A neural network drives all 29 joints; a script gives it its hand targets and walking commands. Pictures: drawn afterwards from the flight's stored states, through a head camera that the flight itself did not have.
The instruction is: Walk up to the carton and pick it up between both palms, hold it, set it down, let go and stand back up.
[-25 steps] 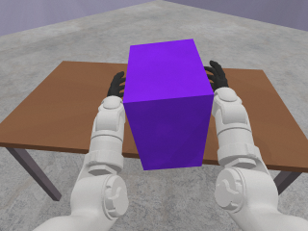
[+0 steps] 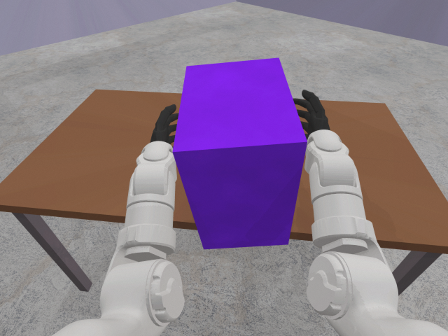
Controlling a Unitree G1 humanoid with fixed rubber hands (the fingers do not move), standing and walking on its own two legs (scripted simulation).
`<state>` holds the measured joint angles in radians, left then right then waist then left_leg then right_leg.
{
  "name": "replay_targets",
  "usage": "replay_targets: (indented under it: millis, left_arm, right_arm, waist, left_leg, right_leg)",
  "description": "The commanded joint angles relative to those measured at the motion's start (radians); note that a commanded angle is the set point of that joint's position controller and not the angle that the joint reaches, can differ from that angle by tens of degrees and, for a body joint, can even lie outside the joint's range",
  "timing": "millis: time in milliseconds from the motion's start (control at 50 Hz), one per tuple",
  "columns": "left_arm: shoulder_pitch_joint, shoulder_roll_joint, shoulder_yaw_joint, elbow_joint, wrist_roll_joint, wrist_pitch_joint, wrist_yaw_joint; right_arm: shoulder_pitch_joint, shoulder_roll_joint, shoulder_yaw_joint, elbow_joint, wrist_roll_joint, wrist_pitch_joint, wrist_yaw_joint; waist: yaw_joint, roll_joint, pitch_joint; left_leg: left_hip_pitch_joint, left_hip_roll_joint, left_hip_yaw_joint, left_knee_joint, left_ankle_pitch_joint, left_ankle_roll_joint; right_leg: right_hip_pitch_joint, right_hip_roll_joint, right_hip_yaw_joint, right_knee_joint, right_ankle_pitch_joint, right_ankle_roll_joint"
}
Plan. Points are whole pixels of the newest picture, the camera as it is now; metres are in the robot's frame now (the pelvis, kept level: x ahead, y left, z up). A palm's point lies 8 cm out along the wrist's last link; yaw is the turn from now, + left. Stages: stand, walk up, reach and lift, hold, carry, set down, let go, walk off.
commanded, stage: hold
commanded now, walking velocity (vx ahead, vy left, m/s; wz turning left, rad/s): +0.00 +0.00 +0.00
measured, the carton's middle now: (239, 158) +0.43 +0.01 +0.12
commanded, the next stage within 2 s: none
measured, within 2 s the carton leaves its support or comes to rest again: neither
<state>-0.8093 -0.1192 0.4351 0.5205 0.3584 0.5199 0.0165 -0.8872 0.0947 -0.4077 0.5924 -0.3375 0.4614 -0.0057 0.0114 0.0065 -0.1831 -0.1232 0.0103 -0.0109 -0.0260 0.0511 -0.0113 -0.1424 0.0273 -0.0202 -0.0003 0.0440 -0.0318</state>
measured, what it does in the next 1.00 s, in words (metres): stands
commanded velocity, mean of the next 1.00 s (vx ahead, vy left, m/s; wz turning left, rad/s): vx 0.00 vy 0.00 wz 0.00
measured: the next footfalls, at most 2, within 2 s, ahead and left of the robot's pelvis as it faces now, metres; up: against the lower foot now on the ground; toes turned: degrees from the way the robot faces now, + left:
none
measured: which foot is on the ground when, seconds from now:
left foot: down 0.00-1.00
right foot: down 0.00-1.00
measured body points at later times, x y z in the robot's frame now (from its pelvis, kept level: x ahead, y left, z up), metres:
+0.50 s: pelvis -0.01 +0.01 +0.00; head -0.05 +0.01 +0.45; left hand +0.38 +0.15 +0.18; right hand +0.39 -0.12 +0.20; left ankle +0.01 +0.13 -0.76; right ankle +0.02 -0.10 -0.76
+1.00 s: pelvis +0.00 +0.00 +0.00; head -0.04 +0.00 +0.45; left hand +0.39 +0.14 +0.20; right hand +0.40 -0.14 +0.22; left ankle +0.01 +0.13 -0.76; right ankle +0.02 -0.10 -0.76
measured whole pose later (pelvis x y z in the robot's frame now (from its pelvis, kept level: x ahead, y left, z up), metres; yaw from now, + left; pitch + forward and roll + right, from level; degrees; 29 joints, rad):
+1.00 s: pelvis +0.00 +0.00 +0.00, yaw -1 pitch +0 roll +0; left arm -0.71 -0.12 0.32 0.31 0.30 0.64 0.01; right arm -0.76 0.09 -0.29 0.36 -0.26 0.58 -0.02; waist 0.01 0.01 -0.14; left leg 0.00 0.02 0.00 -0.06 0.04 -0.01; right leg -0.02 0.03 -0.01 -0.03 0.04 -0.03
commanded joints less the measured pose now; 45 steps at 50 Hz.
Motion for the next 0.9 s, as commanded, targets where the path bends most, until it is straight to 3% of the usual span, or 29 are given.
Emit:
replay_targets:
  millis: [0,20,40,80,120,200,240,300,320,360,420,460,520,600,640,680,720,760,800,880]
  left_arm:
    - [-0.646,-0.346,-0.32,-0.214,-0.136,-0.064,-0.118]
    - [-0.629,-0.345,-0.329,-0.215,-0.141,-0.056,-0.116]
    - [-0.601,-0.352,-0.333,-0.226,-0.145,-0.049,-0.113]
    - [-0.591,-0.339,-0.351,-0.266,-0.158,-0.037,-0.106]
    - [-0.543,-0.349,-0.381,-0.263,-0.164,-0.019,-0.098]
    - [-0.497,-0.341,-0.387,-0.272,-0.173,0.006,-0.088]
    - [-0.502,-0.346,-0.395,-0.274,-0.182,0.006,-0.083]
    - [-0.569,-0.356,-0.424,-0.332,-0.205,-0.01,-0.074]
    - [-0.549,-0.367,-0.422,-0.304,-0.204,-0.008,-0.071]
    - [-0.591,-0.37,-0.436,-0.32,-0.214,-0.014,-0.067]
    - [-0.623,-0.383,-0.425,-0.282,-0.203,-0.018,-0.064]
    - [-0.649,-0.381,-0.404,-0.22,-0.188,-0.018,-0.07]
    - [-0.727,-0.376,-0.357,-0.157,-0.175,-0.032,-0.081]
    - [-0.794,-0.382,-0.307,-0.113,-0.16,-0.048,-0.095]
    - [-0.802,-0.382,-0.269,-0.061,-0.131,-0.049,-0.104]
    - [-0.773,-0.363,-0.217,-0.007,-0.108,-0.047,-0.119]
    - [-0.766,-0.332,-0.203,-0.041,-0.092,-0.049,-0.128]
    - [-0.772,-0.34,-0.226,-0.09,-0.102,-0.044,-0.131]
    - [-0.702,-0.33,-0.248,-0.131,-0.111,-0.026,-0.133]
    - [-0.525,-0.303,-0.331,-0.273,-0.151,0.024,-0.136]
  right_arm:
    - [-0.518,0.377,0.287,-0.142,0.124,-0.011,0.124]
    - [-0.504,0.375,0.29,-0.139,0.132,-0.004,0.119]
    - [-0.494,0.378,0.312,-0.171,0.134,0.002,0.117]
    - [-0.456,0.371,0.322,-0.173,0.149,0.019,0.115]
    - [-0.418,0.365,0.339,-0.197,0.164,0.031,0.107]
    - [-0.363,0.332,0.33,-0.183,0.167,0.057,0.101]
    - [-0.388,0.347,0.351,-0.199,0.18,0.052,0.097]
    - [-0.442,0.368,0.379,-0.227,0.212,0.047,0.093]
    - [-0.444,0.387,0.389,-0.232,0.214,0.047,0.093]
    - [-0.484,0.392,0.409,-0.242,0.221,0.039,0.092]
    - [-0.513,0.402,0.398,-0.197,0.211,0.039,0.089]
    - [-0.508,0.394,0.355,-0.104,0.191,0.039,0.101]
    - [-0.603,0.361,0.301,-0.077,0.161,0.022,0.109]
    - [-0.681,0.397,0.255,-0.027,0.144,0.009,0.12]
    - [-0.689,0.383,0.212,0.024,0.12,0.004,0.129]
    - [-0.653,0.357,0.147,0.079,0.085,0.008,0.142]
    - [-0.619,0.362,0.136,0.082,0.061,0.012,0.156]
    - [-0.62,0.37,0.159,0.038,0.085,0.015,0.158]
    - [-0.562,0.382,0.202,-0.022,0.102,0.027,0.153]
    - [-0.407,0.351,0.302,-0.22,0.157,0.07,0.128]
  waist:
    - [-0.004,-0.016,-0.476]
    - [-0.003,0.001,-0.459]
    - [0.001,-0.028,-0.458]
    - [-0.008,-0.034,-0.442]
    - [-0.003,0.012,-0.413]
    - [-0.017,-0.004,-0.287]
    - [0.006,0.018,-0.279]
    - [0.009,0.005,-0.315]
    - [0.001,-0.001,-0.318]
    - [0.013,-0.024,-0.346]
    - [0.014,0.006,-0.354]
    - [0.014,0.019,-0.304]
    - [0.005,0.023,-0.325]
    - [0.018,-0.001,-0.425]
    - [0.013,0.017,-0.404]
    - [0.005,0.028,-0.348]
    - [-0.006,-0.013,-0.368]
    - [-0.003,-0.004,-0.404]
    - [0.002,-0.035,-0.453]
    - [-0.003,-0.039,-0.452]
  left_leg:
    - [0.158,-0.049,0.022,0.047,0.177,0.032]
    - [0.164,-0.052,0.026,0.046,0.203,0.031]
    - [0.197,-0.053,0.025,0.044,0.223,0.028]
    - [0.218,-0.052,0.029,0.048,0.23,0.024]
    - [0.233,-0.053,0.028,0.045,0.252,0.02]
    - [0.232,-0.046,0.023,0.05,0.185,0.017]
    - [0.229,-0.046,0.025,0.057,0.185,0.018]
    - [0.22,-0.044,0.028,0.082,0.162,0.02]
    - [0.212,-0.041,0.022,0.089,0.139,0.017]
    - [0.2,-0.037,0.019,0.101,0.115,0.019]
    - [0.155,-0.033,0.023,0.109,-0.007,0.015]
    - [0.101,-0.035,0.025,0.113,-0.093,0.016]
    - [0.039,-0.026,0.018,0.129,-0.215,0.019]
    - [0.014,-0.033,0.026,0.154,-0.204,0.018]
    - [-0.029,-0.039,0.028,0.155,-0.216,0.018]
    - [-0.033,-0.045,0.038,0.158,-0.188,0.01]
    - [-0.006,-0.051,0.03,0.16,-0.136,0.008]
    - [0.019,-0.058,0.037,0.164,-0.021,0.005]
    - [0.077,-0.064,0.038,0.134,0.111,0.015]
    - [0.241,-0.072,0.032,0.083,0.358,0.021]
  right_leg:
    - [0.289,0.006,-0.002,0.076,0.28,0.02]
    - [0.295,0.004,0.0,0.08,0.306,0.024]
    - [0.313,0.004,0.001,0.079,0.336,0.032]
    - [0.315,0.005,-0.001,0.066,0.339,0.032]
    - [0.324,0.008,0.004,0.062,0.36,0.026]
    - [0.283,0.012,-0.004,0.054,0.264,0.021]
    - [0.283,0.009,0.006,0.06,0.256,0.019]
    - [0.258,0.013,0.013,0.073,0.219,0.013]
    - [0.252,0.012,0.011,0.076,0.197,0.011]
    - [0.222,0.012,0.013,0.086,0.153,0.012]
    - [0.186,0.015,0.001,0.097,0.036,0.001]
    - [0.14,0.02,-0.002,0.103,-0.046,-0.007]
    - [0.09,0.03,-0.013,0.146,-0.128,-0.011]
    - [0.087,0.026,-0.012,0.167,-0.144,-0.01]
    - [0.071,0.028,-0.012,0.167,-0.15,-0.008]
    - [0.073,0.024,-0.009,0.162,-0.13,-0.014]
    - [0.074,0.031,-0.012,0.155,-0.094,-0.019]
    - [0.108,0.027,-0.007,0.147,0.023,-0.014]
    - [0.205,0.02,-0.002,0.137,0.181,0.01]
    - [0.341,0.007,0.014,0.103,0.492,0.04]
